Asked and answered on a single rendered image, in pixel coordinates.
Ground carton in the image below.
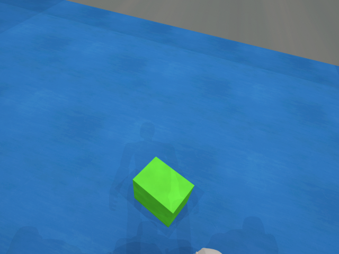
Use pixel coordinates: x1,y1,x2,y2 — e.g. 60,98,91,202
133,157,194,227

